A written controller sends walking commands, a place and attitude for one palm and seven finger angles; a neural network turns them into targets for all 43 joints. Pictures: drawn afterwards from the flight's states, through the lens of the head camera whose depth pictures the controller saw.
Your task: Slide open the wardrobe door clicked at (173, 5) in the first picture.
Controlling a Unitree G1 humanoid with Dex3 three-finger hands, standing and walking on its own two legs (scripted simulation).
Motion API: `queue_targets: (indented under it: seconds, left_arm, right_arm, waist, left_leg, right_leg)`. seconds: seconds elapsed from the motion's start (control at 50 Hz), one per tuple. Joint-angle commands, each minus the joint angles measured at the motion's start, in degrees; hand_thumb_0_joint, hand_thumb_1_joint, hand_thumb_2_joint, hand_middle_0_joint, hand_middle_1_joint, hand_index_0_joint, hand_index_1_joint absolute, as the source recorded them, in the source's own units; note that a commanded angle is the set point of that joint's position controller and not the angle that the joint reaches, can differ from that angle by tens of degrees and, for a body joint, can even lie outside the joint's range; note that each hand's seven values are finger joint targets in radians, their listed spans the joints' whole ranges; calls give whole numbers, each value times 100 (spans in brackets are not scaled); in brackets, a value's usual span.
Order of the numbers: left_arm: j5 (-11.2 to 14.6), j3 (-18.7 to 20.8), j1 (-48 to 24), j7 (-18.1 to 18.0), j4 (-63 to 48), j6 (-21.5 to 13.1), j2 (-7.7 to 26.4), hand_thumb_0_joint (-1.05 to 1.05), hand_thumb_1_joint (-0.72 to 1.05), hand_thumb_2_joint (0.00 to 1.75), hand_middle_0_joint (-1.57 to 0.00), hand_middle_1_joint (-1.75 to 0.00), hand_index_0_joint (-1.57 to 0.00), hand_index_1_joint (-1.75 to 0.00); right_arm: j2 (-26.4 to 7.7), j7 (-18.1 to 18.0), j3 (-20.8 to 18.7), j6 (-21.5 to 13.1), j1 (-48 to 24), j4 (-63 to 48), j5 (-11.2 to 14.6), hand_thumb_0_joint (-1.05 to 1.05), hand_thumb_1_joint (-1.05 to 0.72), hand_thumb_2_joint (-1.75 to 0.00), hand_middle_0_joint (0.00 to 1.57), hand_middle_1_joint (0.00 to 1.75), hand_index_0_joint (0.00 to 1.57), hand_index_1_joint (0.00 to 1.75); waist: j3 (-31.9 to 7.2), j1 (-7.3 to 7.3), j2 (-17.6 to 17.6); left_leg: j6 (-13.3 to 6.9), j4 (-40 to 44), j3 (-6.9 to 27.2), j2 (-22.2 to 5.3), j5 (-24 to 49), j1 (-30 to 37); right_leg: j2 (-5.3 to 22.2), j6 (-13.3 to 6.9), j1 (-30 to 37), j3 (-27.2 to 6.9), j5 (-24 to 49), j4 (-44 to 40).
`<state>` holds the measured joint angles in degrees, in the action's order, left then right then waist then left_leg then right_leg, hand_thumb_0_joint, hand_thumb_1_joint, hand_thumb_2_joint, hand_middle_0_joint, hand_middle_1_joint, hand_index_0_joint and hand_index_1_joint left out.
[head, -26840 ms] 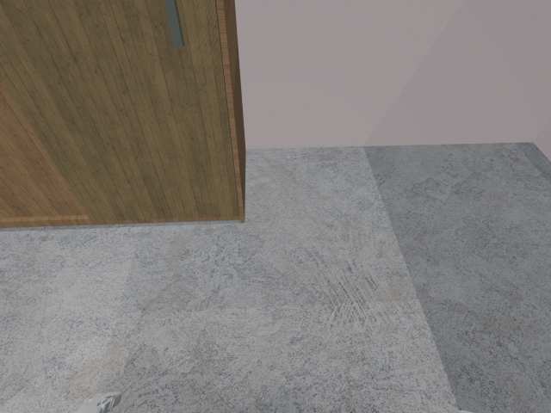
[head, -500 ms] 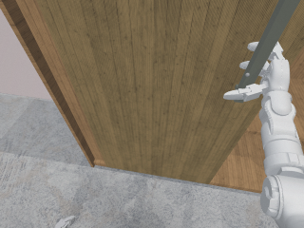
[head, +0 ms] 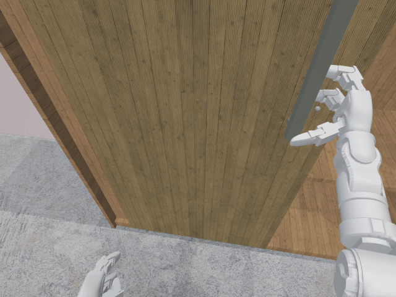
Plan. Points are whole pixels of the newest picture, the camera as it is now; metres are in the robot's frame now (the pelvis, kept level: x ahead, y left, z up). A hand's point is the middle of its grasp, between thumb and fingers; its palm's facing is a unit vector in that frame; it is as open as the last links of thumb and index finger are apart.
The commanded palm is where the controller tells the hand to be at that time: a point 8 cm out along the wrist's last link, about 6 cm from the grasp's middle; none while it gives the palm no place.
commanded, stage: slip the hand off the handle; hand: right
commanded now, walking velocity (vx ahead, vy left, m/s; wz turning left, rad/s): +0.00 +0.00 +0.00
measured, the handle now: (311, 75) +0.47 -0.17 +0.23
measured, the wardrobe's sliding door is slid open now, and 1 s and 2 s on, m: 0.55 0.55 0.55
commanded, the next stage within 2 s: draw the hand back to the body in 0.98 s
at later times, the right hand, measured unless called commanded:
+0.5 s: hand (340, 120) +0.40 -0.22 +0.19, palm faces +0.11 +0.99 -0.07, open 14.7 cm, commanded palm +0.36 -0.26 +0.19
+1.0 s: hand (361, 165) +0.30 -0.22 +0.19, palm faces +0.16 +0.98 -0.07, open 14.7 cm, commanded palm +0.27 -0.26 +0.19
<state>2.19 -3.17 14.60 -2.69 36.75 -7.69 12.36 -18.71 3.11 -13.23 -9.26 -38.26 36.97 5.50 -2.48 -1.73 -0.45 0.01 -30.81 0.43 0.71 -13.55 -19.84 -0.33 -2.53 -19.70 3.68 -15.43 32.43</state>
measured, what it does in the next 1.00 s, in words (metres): stands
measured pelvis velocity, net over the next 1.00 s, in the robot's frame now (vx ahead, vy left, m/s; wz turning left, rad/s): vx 0.00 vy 0.02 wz -0.04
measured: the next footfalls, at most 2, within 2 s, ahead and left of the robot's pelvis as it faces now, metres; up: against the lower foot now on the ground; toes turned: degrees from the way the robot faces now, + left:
none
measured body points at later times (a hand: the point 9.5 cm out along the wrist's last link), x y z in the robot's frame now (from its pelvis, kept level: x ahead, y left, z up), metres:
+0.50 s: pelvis +0.00 +0.00 +0.00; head +0.00 +0.00 +0.45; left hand +0.11 +0.25 -0.10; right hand +0.38 -0.27 +0.20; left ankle +0.03 +0.12 -0.73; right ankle +0.02 -0.09 -0.73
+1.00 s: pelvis +0.00 +0.02 +0.00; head -0.03 +0.03 +0.45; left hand +0.22 +0.23 -0.06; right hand +0.28 -0.27 +0.20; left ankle +0.03 +0.12 -0.73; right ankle +0.02 -0.09 -0.73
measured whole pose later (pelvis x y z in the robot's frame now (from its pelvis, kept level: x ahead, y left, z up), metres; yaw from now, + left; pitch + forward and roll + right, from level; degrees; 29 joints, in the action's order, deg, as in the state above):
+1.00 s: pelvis +0.00 +0.02 +0.00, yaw -3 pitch -1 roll +1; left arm 3.4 -3.7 10.9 -3.8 35.0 -8.8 14.1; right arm -19.0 11.7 -15.8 -1.3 -10.7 6.0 14.5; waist -3.9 4.0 2.2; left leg -1.6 -31.9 -2.7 1.3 -15.4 -15.7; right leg 0.3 -0.9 -16.6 0.5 -16.4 33.9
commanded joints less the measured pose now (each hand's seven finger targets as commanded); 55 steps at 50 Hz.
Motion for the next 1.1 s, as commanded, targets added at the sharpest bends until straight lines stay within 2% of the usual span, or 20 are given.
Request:
queue_targets:
  seconds: [0.0, 0.04, 0.08, 0.16, 0.18, 0.24, 0.26, 0.3, 0.34, 0.38, 0.4, 0.44, 0.54, 0.68, 0.76, 0.84, 0.94, 0.96, 1.04, 1.08]
  left_arm:
    - [-9, 370, 9, -71, -622, -225, 924, 0, 90, 90, -20, -30, -20, -30]
    - [-6, 385, 65, -86, -586, -237, 977, 0, 90, 90, -20, -30, -20, -30]
    - [22, 384, 91, -92, -565, -259, 996, 0, 90, 90, -20, -30, -20, -30]
    - [38, 428, 198, -132, -492, -276, 1084, 0, 90, 90, -20, -30, -20, -30]
    - [47, 414, 191, -131, -479, -284, 1075, 0, 90, 90, -20, -30, -20, -30]
    - [46, 415, 267, -166, -402, -271, 1130, 0, 90, 90, -20, -30, -20, -30]
    - [49, 410, 239, -147, -438, -284, 1127, 0, 90, 90, -20, -30, -20, -30]
    - [56, 427, 209, -101, -527, -326, 1090, 0, 90, 90, -20, -30, -20, -30]
    - [52, 458, 201, -40, -614, -359, 1079, 0, 90, 90, -20, -30, -20, -30]
    - [36, 473, 173, 2, -650, -362, 1094, 0, 90, 90, -20, -30, -20, -30]
    - [31, 470, 154, 16, -689, -352, 1095, 0, 90, 90, -20, -30, -20, -30]
    - [60, 465, 55, -5, -737, -320, 1098, 0, 90, 90, -20, -30, -20, -30]
    - [54, 429, -251, -38, -894, -319, 1029, 0, 90, 90, -20, -30, -20, -30]
    - [93, 350, -533, -103, -938, -404, 914, 0, 90, 90, -20, -30, -20, -30]
    - [128, 308, -656, -141, -944, -425, 902, 0, 90, 90, -20, -30, -20, -30]
    - [122, 290, -812, -175, -980, -407, 909, 0, 90, 90, -20, -30, -20, -30]
    - [89, 249, -997, -152, -1050, -400, 845, 0, 90, 90, -20, -30, -20, -30]
    - [87, 230, -1032, -141, -1068, -407, 812, 0, 90, 90, -20, -30, -20, -30]
    - [88, 203, -1054, -209, -986, -441, 820, 0, 90, 90, -20, -30, -20, -30]
    - [101, 196, -1096, -256, -952, -468, 807, 0, 90, 90, -20, -30, -20, -30]
  right_arm:
    - [-1402, -80, -300, -422, -2819, -1412, 15, 0, 55, -20, 25, 115, 25, 115]
    - [-1501, 22, -348, -462, -2762, -1354, 65, 0, 55, -20, 25, 115, 25, 115]
    - [-1297, 172, -128, -443, -2877, -1267, 123, 0, 55, -20, 25, 115, 25, 115]
    - [-1628, 425, -361, -441, -2907, -1127, 234, 0, 55, -20, 25, 115, 25, 115]
    - [-1552, 487, -286, -437, -2897, -1083, 272, 0, 55, -20, 25, 115, 25, 115]
    - [-1913, 580, -564, -472, -2971, -792, 338, 0, 55, -20, 25, 115, 25, 115]
    - [-1903, 608, -534, -510, -3033, -919, 340, 0, 55, -20, 25, 115, 25, 115]
    - [-1529, 652, -329, -528, -2638, -1122, 394, 0, 55, -20, 25, 115, 25, 115]
    - [-1454, 663, -342, -564, -2251, -1547, 449, 0, 55, -20, 25, 115, 25, 115]
    - [-1553, 637, -500, -532, -1839, -1881, 484, 0, 55, -20, 25, 115, 25, 115]
    - [-1536, 627, -590, -480, -1480, -1850, 527, 0, 55, -20, 25, 115, 25, 115]
    - [-1640, 612, -700, -406, -1271, -2016, 580, 0, 55, -20, 25, 115, 25, 115]
    - [-1719, 507, -848, -198, -908, -3015, 584, 0, 55, -20, 25, 115, 25, 115]
    - [-1329, 680, -530, 32, -429, -3696, 662, 0, 55, -20, 25, 115, 25, 115]
    - [-1103, 848, -381, 264, 89, -3733, 817, 0, 55, -20, 25, 115, 25, 115]
    - [-1289, 894, -662, 448, 457, -3969, 982, 0, 55, -20, 25, 115, 25, 115]
    - [-1378, 835, -832, 421, 840, -4514, 997, 0, 55, -20, 25, 115, 25, 115]
    - [-1340, 834, -781, 388, 868, -4725, 963, 0, 55, -20, 25, 115, 25, 115]
    - [-1200, 838, -538, 395, 577, -4627, 958, 0, 55, -20, 25, 115, 25, 115]
    - [-1141, 847, -412, 439, 367, -4569, 938, 0, 55, -20, 25, 115, 25, 115]
  waist:
    - [-1629, 38, 347]
    - [-1639, 16, 218]
    - [-1573, -62, 326]
    - [-1703, -50, 270]
    - [-1658, -59, 345]
    - [-1423, -72, 145]
    - [-1516, -53, 353]
    - [-1656, 48, 551]
    - [-1948, 182, 797]
    - [-1988, 254, 666]
    - [-1869, 324, 376]
    - [-1584, 327, 24]
    - [-1579, 424, 248]
    - [-1457, 368, 503]
    - [-1216, 347, 265]
    - [-1120, 453, -9]
    - [-1128, 548, 121]
    - [-1165, 544, 363]
    - [-728, 357, 225]
    - [-715, 329, 392]
  left_leg:
    - [-189, 257, -150, 0, 774, 126]
    - [-197, 282, -148, 14, 728, 101]
    - [-188, 276, -161, 14, 639, -52]
    - [-201, 302, -149, 19, 617, -12]
    - [-203, 303, -157, 22, 556, -68]
    - [-204, 338, -163, 30, 381, -75]
    - [-208, 309, -162, 30, 367, -118]
    - [-238, 230, -196, 40, 498, -115]
    - [-261, 149, -223, 53, 674, -38]
    - [-241, 131, -216, 65, 819, 33]
    - [-235, 146, -215, 67, 843, 160]
    - [-215, 221, -193, 66, 777, 353]
    - [-207, 241, -126, 37, 898, 556]
    - [-188, 319, -103, 14, 805, 527]
    - [-159, 400, -91, -9, 743, 503]
    - [-144, 469, -42, -53, 637, 628]
    - [-145, 437, 13, -95, 673, 759]
    - [-159, 401, -13, -97, 755, 747]
    - [-128, 587, 8, -81, 174, 429]
    - [-130, 653, 22, -102, -123, 383]
  right_leg:
    - [213, 164, 1051, -490, 1110, -476]
    - [241, 172, 1082, -552, 1087, -465]
    - [244, 200, 1116, -601, 961, -479]
    - [221, 181, 1090, -636, 899, -441]
    - [221, 197, 1088, -647, 830, -448]
    - [208, 165, 791, -679, 508, -471]
    - [196, 172, 851, -690, 518, -474]
    - [199, 222, 1037, -705, 781, -443]
    - [216, 311, 1280, -722, 1210, -373]
    - [235, 321, 1304, -689, 1470, -330]
    - [226, 275, 1112, -641, 1415, -345]
    - [208, 177, 753, -553, 1129, -400]
    - [177, 120, 770, -439, 1151, -416]
    - [105, 99, 870, -387, 912, -378]
    - [66, 68, 783, -395, 723, -358]
    - [58, 61, 665, -416, 626, -339]
    - [35, 67, 645, -389, 699, -288]
    - [27, 70, 705, -383, 773, -295]
    - [53, 62, 618, -429, 329, -329]
    - [27, 63, 613, -463, 124, -366]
